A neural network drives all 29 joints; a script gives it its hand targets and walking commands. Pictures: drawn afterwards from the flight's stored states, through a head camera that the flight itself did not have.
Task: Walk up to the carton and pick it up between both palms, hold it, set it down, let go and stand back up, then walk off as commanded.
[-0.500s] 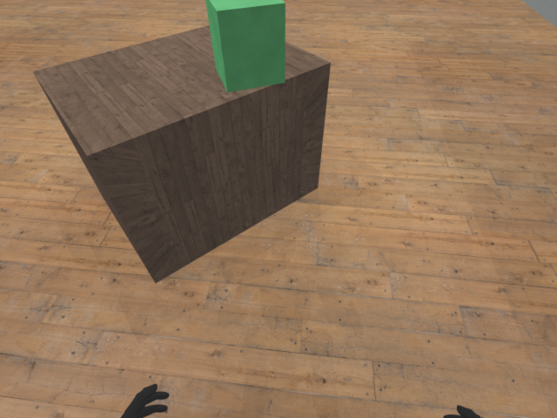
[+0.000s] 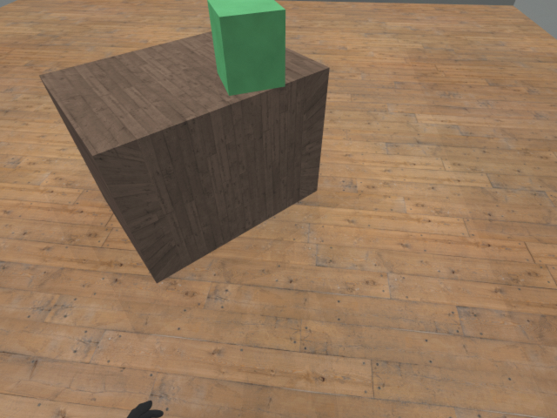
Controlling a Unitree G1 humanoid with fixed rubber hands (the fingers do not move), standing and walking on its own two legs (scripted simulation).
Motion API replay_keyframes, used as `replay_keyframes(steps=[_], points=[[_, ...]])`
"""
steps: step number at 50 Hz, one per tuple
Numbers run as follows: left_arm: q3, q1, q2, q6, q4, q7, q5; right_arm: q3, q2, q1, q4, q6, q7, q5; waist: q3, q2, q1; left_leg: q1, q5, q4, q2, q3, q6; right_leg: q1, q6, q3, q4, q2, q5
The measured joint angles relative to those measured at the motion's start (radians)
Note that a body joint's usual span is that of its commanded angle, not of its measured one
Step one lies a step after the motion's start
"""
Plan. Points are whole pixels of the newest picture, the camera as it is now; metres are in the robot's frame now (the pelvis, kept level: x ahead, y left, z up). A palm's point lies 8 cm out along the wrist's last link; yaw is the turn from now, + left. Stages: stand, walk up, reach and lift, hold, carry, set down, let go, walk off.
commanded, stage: stand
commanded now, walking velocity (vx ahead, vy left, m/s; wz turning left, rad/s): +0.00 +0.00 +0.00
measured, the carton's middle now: (247, 44) +1.28 +0.17 +0.04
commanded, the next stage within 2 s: walk up in 0.28 s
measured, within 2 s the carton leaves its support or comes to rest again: neither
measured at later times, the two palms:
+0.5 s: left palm out of the picture +0.09 +0.26 -0.11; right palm out of the picture +0.07 -0.27 -0.11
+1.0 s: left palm out of the picture +0.16 +0.32 -0.12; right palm out of the picture +0.17 -0.27 -0.07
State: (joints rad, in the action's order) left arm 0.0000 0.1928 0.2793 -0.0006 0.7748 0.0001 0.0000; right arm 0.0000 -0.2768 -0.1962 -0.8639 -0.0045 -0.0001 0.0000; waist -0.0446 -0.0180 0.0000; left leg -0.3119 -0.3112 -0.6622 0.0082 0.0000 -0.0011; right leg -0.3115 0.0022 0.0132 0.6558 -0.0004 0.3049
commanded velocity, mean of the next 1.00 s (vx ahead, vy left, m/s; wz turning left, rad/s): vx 0.00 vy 0.00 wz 0.00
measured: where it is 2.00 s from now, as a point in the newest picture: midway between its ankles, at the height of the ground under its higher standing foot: (299, 368)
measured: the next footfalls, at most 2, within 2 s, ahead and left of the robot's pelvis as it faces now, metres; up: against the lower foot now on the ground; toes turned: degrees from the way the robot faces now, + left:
right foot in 1.16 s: +0.36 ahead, -0.10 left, +0.00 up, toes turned +11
left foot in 1.58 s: +0.36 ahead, +0.15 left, +0.00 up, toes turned +27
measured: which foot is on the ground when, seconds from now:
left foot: down 0.00-1.00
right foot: down 0.00-0.74, up 0.76-1.00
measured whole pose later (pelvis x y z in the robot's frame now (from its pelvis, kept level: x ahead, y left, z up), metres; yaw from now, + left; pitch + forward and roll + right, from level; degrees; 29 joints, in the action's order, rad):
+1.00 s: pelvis +0.10 +0.02 +0.00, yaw +12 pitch -1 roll +0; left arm 0.02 0.20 0.40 0.01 0.75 -0.06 -0.01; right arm 0.00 -0.33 -0.44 -0.79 0.06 0.03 0.00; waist -0.05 -0.13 0.00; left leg -0.21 -0.38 -0.61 -0.01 0.03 0.01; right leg -0.63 -0.04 0.04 1.07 -0.07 0.37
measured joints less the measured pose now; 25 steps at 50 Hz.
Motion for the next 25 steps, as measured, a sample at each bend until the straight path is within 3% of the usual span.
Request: replay_keyframes(steps=[25], points=[[0.000, 0.000, 0.004, 0.000, 0.102, -0.002, 0.000, 0.000, -0.002, -0.007, -0.089, 0.017, -0.004, 0.000, 0.017, 0.000, 0.000, 0.004, 0.069, 0.106, 0.001, 0.004, 0.000, 0.003, 0.000, -0.005, -0.099, 0.000, -0.057]])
